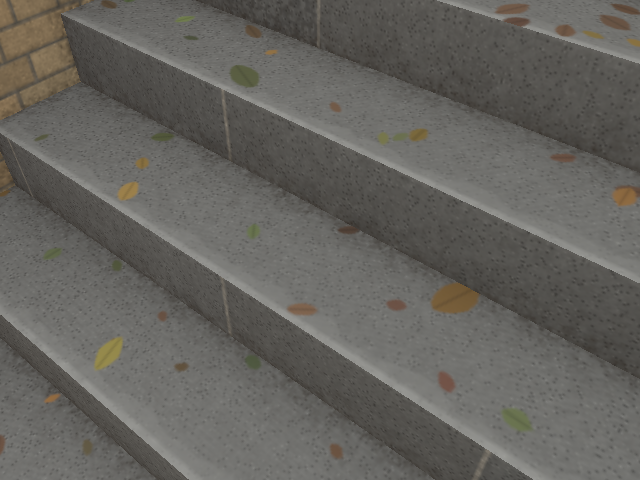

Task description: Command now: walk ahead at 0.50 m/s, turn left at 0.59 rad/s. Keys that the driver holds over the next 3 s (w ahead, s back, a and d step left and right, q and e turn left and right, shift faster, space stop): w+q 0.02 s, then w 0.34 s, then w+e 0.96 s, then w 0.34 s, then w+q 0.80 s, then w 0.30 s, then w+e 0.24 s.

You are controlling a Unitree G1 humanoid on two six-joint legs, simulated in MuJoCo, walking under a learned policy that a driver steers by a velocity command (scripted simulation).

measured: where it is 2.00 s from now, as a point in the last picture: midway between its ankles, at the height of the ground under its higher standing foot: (432, 156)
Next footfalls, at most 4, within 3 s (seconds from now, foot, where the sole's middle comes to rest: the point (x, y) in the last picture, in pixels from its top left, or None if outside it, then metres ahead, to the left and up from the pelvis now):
0.34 left None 0.27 0.17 -0.71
0.70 right None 0.40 -0.04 -0.53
1.18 left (295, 264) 0.80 0.09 -0.35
1.74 right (511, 173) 0.85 -0.28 -0.17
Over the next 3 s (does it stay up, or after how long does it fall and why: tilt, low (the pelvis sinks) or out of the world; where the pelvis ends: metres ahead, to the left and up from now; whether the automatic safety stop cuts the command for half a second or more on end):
stays up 1.41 -0.29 0.86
